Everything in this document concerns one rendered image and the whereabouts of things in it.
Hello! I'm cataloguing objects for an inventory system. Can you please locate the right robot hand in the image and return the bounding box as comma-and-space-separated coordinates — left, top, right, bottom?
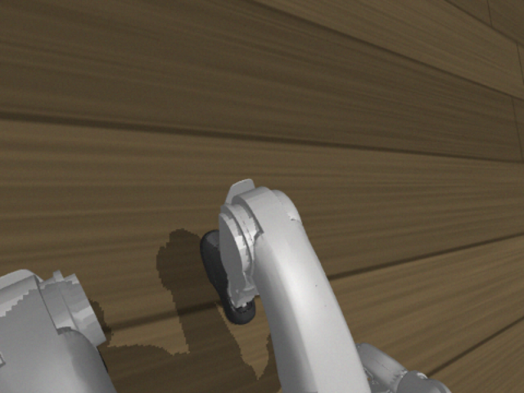
355, 342, 409, 393

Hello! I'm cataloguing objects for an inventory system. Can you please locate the right robot arm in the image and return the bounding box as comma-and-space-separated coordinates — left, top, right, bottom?
396, 370, 452, 393

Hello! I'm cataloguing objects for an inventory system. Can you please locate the right robot foot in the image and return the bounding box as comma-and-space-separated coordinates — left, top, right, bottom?
200, 230, 255, 325

